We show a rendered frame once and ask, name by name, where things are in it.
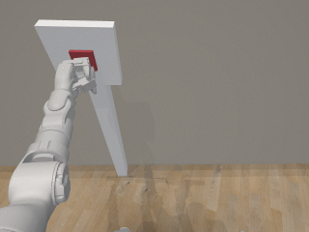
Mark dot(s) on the panel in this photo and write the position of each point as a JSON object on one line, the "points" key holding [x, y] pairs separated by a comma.
{"points": [[59, 37]]}

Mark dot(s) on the robot left forearm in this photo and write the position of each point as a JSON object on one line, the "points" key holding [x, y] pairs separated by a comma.
{"points": [[53, 138]]}

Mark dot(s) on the left robot upper arm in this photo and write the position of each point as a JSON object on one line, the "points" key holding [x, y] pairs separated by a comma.
{"points": [[36, 189]]}

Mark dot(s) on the button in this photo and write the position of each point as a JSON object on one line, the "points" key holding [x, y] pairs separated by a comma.
{"points": [[76, 53]]}

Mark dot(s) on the left robot hand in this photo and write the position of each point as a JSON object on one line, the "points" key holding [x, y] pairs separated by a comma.
{"points": [[67, 79]]}

